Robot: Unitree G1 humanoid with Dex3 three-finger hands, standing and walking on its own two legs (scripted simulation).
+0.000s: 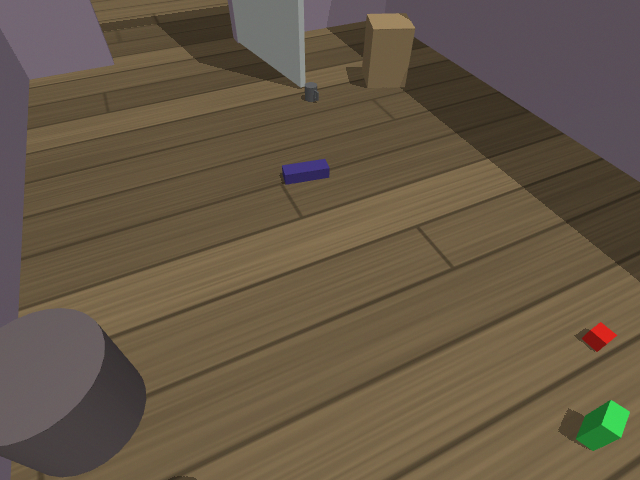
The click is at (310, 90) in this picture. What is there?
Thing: mug
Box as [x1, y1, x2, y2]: [305, 82, 318, 101]
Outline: 306,83 305,99 308,101 313,101 316,99 318,100 316,84 313,82
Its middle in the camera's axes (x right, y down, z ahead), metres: -0.05 -0.94 +2.44
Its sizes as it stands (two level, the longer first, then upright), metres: 0.113 0.079 0.092
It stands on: the floor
